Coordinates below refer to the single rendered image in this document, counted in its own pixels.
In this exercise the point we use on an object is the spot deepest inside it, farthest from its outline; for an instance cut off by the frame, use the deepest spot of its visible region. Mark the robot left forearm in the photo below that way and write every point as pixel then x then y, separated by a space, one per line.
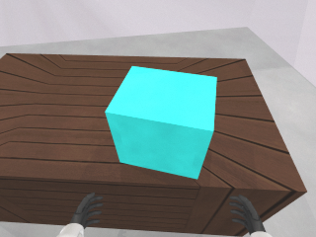
pixel 72 230

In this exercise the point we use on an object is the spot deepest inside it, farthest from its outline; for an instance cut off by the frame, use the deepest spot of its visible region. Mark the right robot hand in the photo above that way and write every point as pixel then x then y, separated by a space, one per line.
pixel 252 221

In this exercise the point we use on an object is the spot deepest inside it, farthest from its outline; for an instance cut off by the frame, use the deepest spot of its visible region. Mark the left robot hand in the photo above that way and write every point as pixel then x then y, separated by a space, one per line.
pixel 82 212

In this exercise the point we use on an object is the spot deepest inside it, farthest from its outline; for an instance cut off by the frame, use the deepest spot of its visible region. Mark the carton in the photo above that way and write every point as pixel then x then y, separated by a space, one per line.
pixel 163 120

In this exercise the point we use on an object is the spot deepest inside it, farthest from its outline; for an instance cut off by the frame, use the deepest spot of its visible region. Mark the pedestal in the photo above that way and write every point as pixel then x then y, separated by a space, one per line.
pixel 56 147

